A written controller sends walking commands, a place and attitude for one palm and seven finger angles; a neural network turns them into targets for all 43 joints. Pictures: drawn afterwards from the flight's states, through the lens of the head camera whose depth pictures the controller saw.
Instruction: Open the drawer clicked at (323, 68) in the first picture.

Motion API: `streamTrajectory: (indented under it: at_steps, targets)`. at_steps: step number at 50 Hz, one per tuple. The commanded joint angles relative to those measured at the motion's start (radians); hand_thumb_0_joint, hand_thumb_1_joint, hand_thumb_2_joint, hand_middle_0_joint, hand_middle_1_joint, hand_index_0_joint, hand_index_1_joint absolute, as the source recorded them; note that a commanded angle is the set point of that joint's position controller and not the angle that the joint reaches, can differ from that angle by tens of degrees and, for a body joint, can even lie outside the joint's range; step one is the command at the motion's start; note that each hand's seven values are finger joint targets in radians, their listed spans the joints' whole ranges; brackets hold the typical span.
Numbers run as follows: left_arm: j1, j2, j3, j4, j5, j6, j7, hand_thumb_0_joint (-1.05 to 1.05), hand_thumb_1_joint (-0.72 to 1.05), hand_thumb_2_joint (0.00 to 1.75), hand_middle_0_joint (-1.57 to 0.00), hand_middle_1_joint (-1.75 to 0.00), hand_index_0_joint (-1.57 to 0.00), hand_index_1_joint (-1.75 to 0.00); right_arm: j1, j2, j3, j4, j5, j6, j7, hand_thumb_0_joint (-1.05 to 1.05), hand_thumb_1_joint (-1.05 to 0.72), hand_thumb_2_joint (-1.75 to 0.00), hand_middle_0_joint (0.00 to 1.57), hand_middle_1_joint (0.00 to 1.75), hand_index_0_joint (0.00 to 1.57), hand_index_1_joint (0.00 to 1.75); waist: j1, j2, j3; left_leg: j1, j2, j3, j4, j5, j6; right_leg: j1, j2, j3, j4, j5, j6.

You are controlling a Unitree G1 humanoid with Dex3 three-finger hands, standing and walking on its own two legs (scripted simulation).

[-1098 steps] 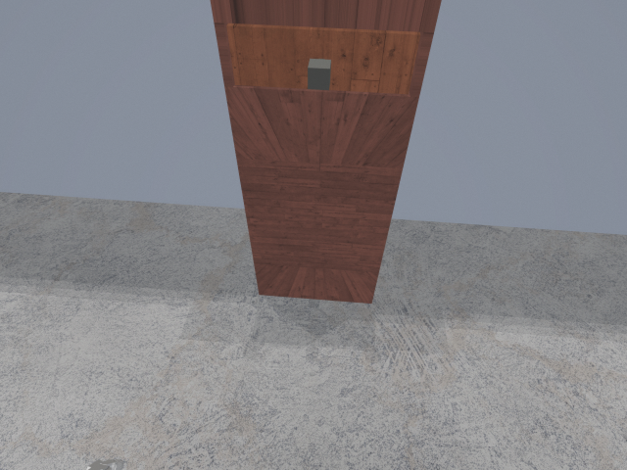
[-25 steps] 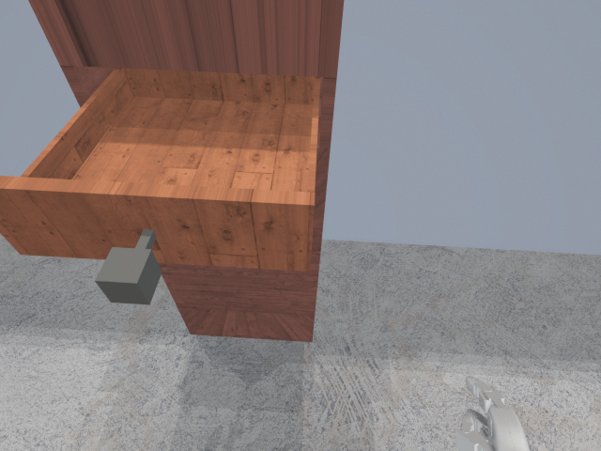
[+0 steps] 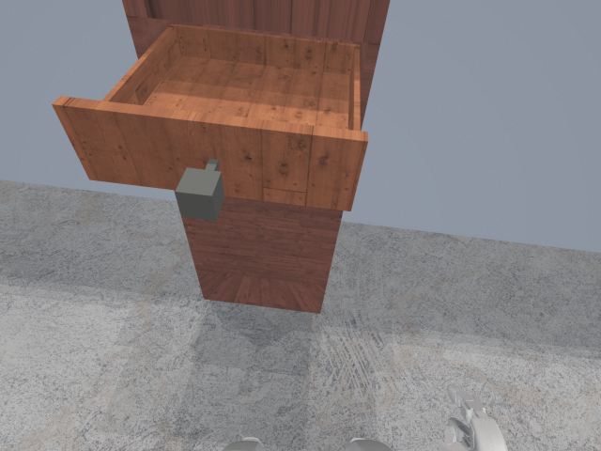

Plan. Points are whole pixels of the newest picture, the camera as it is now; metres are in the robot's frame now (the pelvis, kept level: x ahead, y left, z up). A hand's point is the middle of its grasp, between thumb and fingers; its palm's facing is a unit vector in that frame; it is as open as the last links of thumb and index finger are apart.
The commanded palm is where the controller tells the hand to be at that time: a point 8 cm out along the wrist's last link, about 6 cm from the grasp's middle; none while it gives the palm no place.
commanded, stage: step back with the hand held close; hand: left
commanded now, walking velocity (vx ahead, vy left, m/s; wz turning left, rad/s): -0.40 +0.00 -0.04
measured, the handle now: (206, 183) +0.40 +0.15 +0.15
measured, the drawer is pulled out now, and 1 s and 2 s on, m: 0.28 0.28 0.28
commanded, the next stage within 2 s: stop stepping back and stand still in 0.14 s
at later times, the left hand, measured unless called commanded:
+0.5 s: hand out of the picture +0.11 +0.23 +0.36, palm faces +0.57 -0.77 -0.28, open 7.4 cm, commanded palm +0.04 +0.28 +0.34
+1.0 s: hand out of the picture +0.07 +0.23 +0.33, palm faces +0.58 -0.74 -0.35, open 7.4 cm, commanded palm +0.00 +0.29 +0.34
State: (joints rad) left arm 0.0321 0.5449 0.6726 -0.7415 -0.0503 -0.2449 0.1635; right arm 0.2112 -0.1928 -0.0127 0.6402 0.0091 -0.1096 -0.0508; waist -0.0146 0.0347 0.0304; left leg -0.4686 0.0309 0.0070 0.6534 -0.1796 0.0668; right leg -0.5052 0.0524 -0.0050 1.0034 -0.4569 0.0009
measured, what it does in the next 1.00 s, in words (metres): walks backwards: right foot, then left foot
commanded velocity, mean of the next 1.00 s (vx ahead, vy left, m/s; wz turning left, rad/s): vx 0.03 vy -0.02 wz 0.00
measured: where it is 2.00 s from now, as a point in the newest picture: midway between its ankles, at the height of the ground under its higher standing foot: outside the picture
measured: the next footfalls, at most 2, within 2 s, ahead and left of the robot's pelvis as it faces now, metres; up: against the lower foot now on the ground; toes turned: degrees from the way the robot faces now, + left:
right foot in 0.22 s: -0.09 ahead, -0.08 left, +0.00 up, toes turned +4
left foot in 0.36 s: +0.05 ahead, +0.09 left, +0.00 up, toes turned -4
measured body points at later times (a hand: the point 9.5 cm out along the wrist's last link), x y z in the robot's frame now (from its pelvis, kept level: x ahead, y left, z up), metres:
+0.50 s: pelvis -0.11 +0.01 +0.01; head -0.10 +0.03 +0.46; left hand +0.07 +0.27 +0.37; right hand +0.03 -0.24 -0.07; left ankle +0.01 +0.09 -0.72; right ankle -0.13 -0.11 -0.70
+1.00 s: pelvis -0.13 +0.01 +0.01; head -0.15 +0.00 +0.46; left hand +0.03 +0.27 +0.35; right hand +0.01 -0.22 -0.09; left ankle -0.11 +0.14 -0.72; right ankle -0.13 -0.07 -0.72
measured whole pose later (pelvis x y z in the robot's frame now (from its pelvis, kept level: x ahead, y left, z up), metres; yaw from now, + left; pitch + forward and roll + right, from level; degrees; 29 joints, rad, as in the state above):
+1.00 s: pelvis -0.13 +0.01 +0.01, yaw -1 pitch +0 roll +0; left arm 0.24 0.50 0.61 -0.70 -0.05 -0.20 0.15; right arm 0.25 -0.19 0.02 0.65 0.02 -0.09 -0.04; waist -0.03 0.03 -0.06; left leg -0.35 0.04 0.01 0.68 -0.33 0.00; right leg -0.28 0.03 -0.07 0.58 -0.30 -0.06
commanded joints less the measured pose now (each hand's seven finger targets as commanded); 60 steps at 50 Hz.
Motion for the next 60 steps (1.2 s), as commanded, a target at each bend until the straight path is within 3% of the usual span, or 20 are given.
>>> streamTrajectory:
  at_steps: [1, 7, 9, 10, 12, 14, 16, 17, 18, 19, 22, 26, 29, 36, 40, 45, 48, 51, 54, 60]
  targets:
    - [-0.142, 0.191, 0.065, -0.13, -0.02, 0.0, -0.004, 0.0, 0.9, 0.9, -0.2, -0.3, -0.2, -0.3, -0.103, -0.134, -0.06, -0.144, 0.007, -0.076, 0.019, 0.0, -0.9, -0.9, 0.2, 0.3, 0.2, 0.3, 0.003, 0.177, -0.242, 0.191, 0.239, -0.246, -0.349, -0.024, 0.06, 0.07, -0.007, 0.007, 0.071, -0.055, 0.001]
    - [-0.111, 0.211, 0.048, -0.16, -0.05, 0.019, -0.028, 0.0, 0.9, 0.9, -0.2, -0.3, -0.2, -0.3, -0.117, -0.138, -0.039, -0.146, -0.003, -0.059, 0.024, 0.0, -0.9, -0.9, 0.2, 0.3, 0.2, 0.3, 0.019, 0.251, -0.234, 0.165, 0.182, -0.153, -0.446, -0.097, -0.045, 0.315, 0.002, -0.078, -0.436, -0.029, -0.047]
    - [-0.108, 0.232, 0.049, -0.17, -0.062, -0.002, -0.043, 0.0, 0.9, 0.9, -0.2, -0.3, -0.2, -0.3, -0.11, -0.13, -0.03, -0.143, 0.002, -0.037, 0.024, 0.0, -0.9, -0.9, 0.2, 0.3, 0.2, 0.3, 0.011, 0.1, -0.221, 0.182, 0.122, -0.084, -0.234, -0.102, -0.105, 0.28, -0.152, 0.053, -0.726, 0.069, -0.122]
    - [-0.093, 0.281, 0.076, -0.161, -0.066, -0.009, -0.039, 0.0, 0.9, 0.9, -0.2, -0.3, -0.2, -0.3, -0.103, -0.117, -0.024, -0.134, 0.011, -0.025, 0.017, 0.0, -0.9, -0.9, 0.2, 0.3, 0.2, 0.3, 0.002, -0.109, -0.211, 0.251, 0.031, -0.007, 0.071, -0.081, -0.135, 0.12, -0.361, 0.246, -0.831, 0.153, -0.184]
    - [-0.126, 0.32, 0.114, -0.144, -0.052, -0.029, -0.025, 0.0, 0.9, 0.9, -0.2, -0.3, -0.2, -0.3, -0.121, -0.111, -0.003, -0.124, -0.003, -0.03, 0.009, 0.0, -0.9, -0.9, 0.2, 0.3, 0.2, 0.3, 0.017, -0.176, -0.194, 0.073, -0.025, -0.023, 0.404, -0.266, -0.132, 0.143, -0.463, 0.2, -0.747, 0.695, -0.221]
    - [-0.025, 0.251, 0.12, -0.109, -0.046, 0.005, -0.025, 0.0, 0.9, 0.9, -0.2, -0.3, -0.2, -0.3, -0.114, -0.098, -0.017, -0.16, 0.035, -0.024, -0.011, 0.0, -0.9, -0.9, 0.2, 0.3, 0.2, 0.3, -0.007, -0.351, -0.171, 0.063, 0.021, -0.049, 0.23, -0.196, -0.095, 0.281, -0.351, 0.021, -0.572, 0.874, -0.14]
    - [-0.016, 0.227, 0.096, -0.085, -0.041, 0.027, -0.024, 0.0, 0.9, 0.9, -0.2, -0.3, -0.2, -0.3, -0.099, -0.127, -0.015, -0.144, 0.027, -0.01, -0.025, 0.0, -0.9, -0.9, 0.2, 0.3, 0.2, 0.3, -0.038, -0.054, -0.162, 0.284, 0.0, -0.016, -0.134, 0.13, -0.082, 0.188, -0.232, -0.054, -0.423, 0.604, -0.047]
    - [-0.038, 0.239, 0.093, -0.118, -0.041, 0.018, -0.02, 0.0, 0.9, 0.9, -0.2, -0.3, -0.2, -0.3, -0.124, -0.176, -0.039, -0.163, 0.02, -0.017, -0.027, 0.0, -0.9, -0.9, 0.2, 0.3, 0.2, 0.3, -0.01, 0.255, -0.166, 0.325, 0.136, -0.195, -0.26, 0.241, -0.045, 0.132, -0.11, -0.083, -0.283, 0.272, 0.0]
    - [-0.113, 0.246, 0.079, -0.134, -0.046, 0.003, -0.019, 0.0, 0.9, 0.9, -0.2, -0.3, -0.2, -0.3, -0.118, -0.165, -0.034, -0.164, 0.012, -0.031, -0.018, 0.0, -0.9, -0.9, 0.2, 0.3, 0.2, 0.3, -0.011, 0.353, -0.177, 0.247, 0.234, -0.364, -0.381, 0.162, 0.015, 0.14, -0.017, -0.016, -0.183, -0.086, 0.0]
    - [-0.16, 0.256, 0.082, -0.073, -0.039, 0.0, -0.021, 0.0, 0.9, 0.9, -0.2, -0.3, -0.2, -0.3, -0.108, -0.176, -0.044, -0.147, 0.013, -0.044, -0.009, 0.0, -0.9, -0.9, 0.2, 0.3, 0.2, 0.3, -0.008, 0.215, -0.146, 0.165, 0.264, -0.449, -0.449, -0.084, 0.054, 0.14, 0.022, 0.026, -0.12, -0.137, -0.002]
    - [-0.077, 0.306, 0.138, -0.137, -0.039, 0.002, -0.016, 0.0, 0.9, 0.9, -0.2, -0.3, -0.2, -0.3, -0.116, -0.12, -0.034, -0.166, 0.004, -0.057, -0.01, 0.0, -0.9, -0.9, 0.2, 0.3, 0.2, 0.3, 0.008, 0.239, -0.283, 0.229, 0.201, -0.34, -0.506, -0.328, -0.049, 0.219, -0.008, 0.0, -0.219, -0.065, -0.018]
    - [0.106, 0.204, 0.053, -0.173, -0.031, 0.029, -0.029, 0.0, 0.9, 0.9, -0.2, -0.3, -0.2, -0.3, -0.12, -0.136, -0.027, -0.196, 0.008, -0.03, 0.0, 0.0, -0.9, -0.9, 0.2, 0.3, 0.2, 0.3, 0.001, 0.168, -0.172, -0.069, 0.063, -0.093, -0.425, -0.422, -0.087, 0.502, -0.013, -0.078, -0.544, -0.027, -0.062]
    - [0.057, 0.276, 0.106, -0.231, -0.023, 0.008, -0.021, 0.0, 0.9, 0.9, -0.2, -0.3, -0.2, -0.3, -0.106, -0.138, -0.029, -0.165, -0.001, -0.003, 0.0, 0.0, -0.9, -0.9, 0.2, 0.3, 0.2, 0.3, 0.006, -0.177, -0.113, -0.045, -0.034, -0.004, 0.337, -0.18, -0.096, 0.169, -0.408, 0.39, -0.89, -0.201, -0.203]
    - [-0.069, 0.205, 0.003, 0.068, 0.004, 0.017, 0.007, 0.0, 0.9, 0.9, -0.2, -0.3, -0.2, -0.3, -0.074, -0.143, -0.007, -0.114, -0.003, -0.025, -0.044, 0.0, -0.9, -0.9, 0.2, 0.3, 0.2, 0.3, -0.016, -0.042, -0.028, 0.237, 0.014, 0.052, -0.133, -0.244, -0.026, 0.007, -0.262, 0.126, -0.724, -0.274, -0.118]
    - [-0.141, 0.229, 0.002, 0.024, 0.003, 0.003, -0.003, 0.0, 0.9, 0.9, -0.2, -0.3, -0.2, -0.3, -0.069, -0.162, -0.016, -0.148, 0.02, -0.03, -0.034, 0.0, -0.9, -0.9, 0.2, 0.3, 0.2, 0.3, -0.014, 0.199, -0.067, 0.109, 0.233, -0.328, -0.419, -0.517, 0.057, 0.125, -0.05, -0.061, -0.317, 0.01, -0.007]
    - [0.036, 0.195, 0.019, -0.093, 0.002, 0.013, -0.012, 0.0, 0.9, 0.9, -0.2, -0.3, -0.2, -0.3, -0.117, -0.141, -0.017, -0.17, 0.008, -0.036, -0.011, 0.0, -0.9, -0.9, 0.2, 0.3, 0.2, 0.3, 0.008, 0.059, -0.08, -0.044, 0.137, -0.131, -0.309, -0.38, 0.008, 0.371, -0.068, -0.018, -0.506, 0.113, -0.023]
    - [0.093, 0.235, 0.071, -0.175, -0.009, -0.004, -0.004, 0.0, 0.9, 0.9, -0.2, -0.3, -0.2, -0.3, -0.1, -0.126, -0.024, -0.152, 0.008, -0.033, 0.001, 0.0, -0.9, -0.9, 0.2, 0.3, 0.2, 0.3, 0.003, -0.171, -0.105, 0.018, -0.004, 0.018, 0.098, -0.177, -0.05, 0.27, -0.307, 0.35, -0.77, 0.036, -0.135]
    - [0.073, 0.227, 0.093, -0.174, -0.006, -0.032, 0.01, 0.0, 0.9, 0.9, -0.2, -0.3, -0.2, -0.3, -0.086, -0.112, -0.012, -0.134, 0.004, -0.034, 0.006, 0.0, -0.9, -0.9, 0.2, 0.3, 0.2, 0.3, -0.007, -0.076, -0.131, 0.113, 0.034, -0.026, 0.004, -0.156, -0.05, 0.301, -0.323, 0.226, -0.675, 0.408, -0.151]
    - [0.072, 0.223, 0.083, -0.106, -0.013, -0.039, 0.013, 0.0, 0.9, 0.9, -0.2, -0.3, -0.2, -0.3, -0.089, -0.133, -0.02, -0.129, 0.008, -0.031, -0.011, 0.0, -0.9, -0.9, 0.2, 0.3, 0.2, 0.3, 0.0, 0.074, -0.157, 0.295, 0.095, -0.087, -0.215, 0.141, -0.029, 0.266, -0.149, 0.072, -0.547, 0.397, -0.041]
    - [0.046, 0.204, 0.054, 0.019, -0.006, -0.012, -0.01, 0.0, 0.9, 0.9, -0.2, -0.3, -0.2, -0.3, -0.089, -0.143, -0.024, -0.143, 0.031, -0.017, -0.003, 0.0, -0.9, -0.9, 0.2, 0.3, 0.2, 0.3, -0.005, 0.009, -0.169, 0.266, 0.094, -0.059, -0.177, 0.281, -0.034, 0.362, -0.118, 0.032, -0.571, 0.559, -0.013]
